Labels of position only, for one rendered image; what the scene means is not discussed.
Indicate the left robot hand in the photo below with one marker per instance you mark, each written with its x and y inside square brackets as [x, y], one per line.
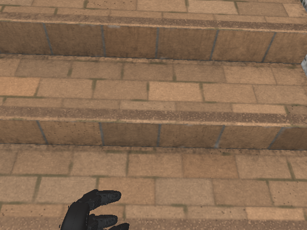
[78, 218]

